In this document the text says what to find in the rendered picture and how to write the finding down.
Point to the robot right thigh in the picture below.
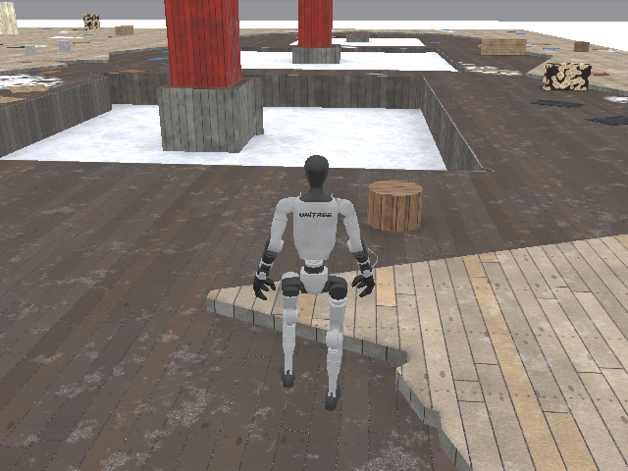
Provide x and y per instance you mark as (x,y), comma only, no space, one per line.
(337,292)

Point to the left robot forearm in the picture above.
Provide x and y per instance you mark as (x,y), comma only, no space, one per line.
(266,262)

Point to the left robot hand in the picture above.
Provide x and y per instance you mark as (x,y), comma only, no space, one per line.
(259,284)

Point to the right robot hand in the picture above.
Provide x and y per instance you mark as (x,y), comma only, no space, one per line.
(369,282)

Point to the right robot forearm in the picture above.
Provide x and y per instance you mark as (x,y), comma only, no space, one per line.
(363,261)

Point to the humanoid robot head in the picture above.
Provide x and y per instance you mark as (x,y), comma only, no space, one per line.
(316,170)

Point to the left robot upper arm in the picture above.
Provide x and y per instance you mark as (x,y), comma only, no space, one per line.
(279,223)

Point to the right robot upper arm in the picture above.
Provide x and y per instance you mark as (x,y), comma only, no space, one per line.
(346,208)

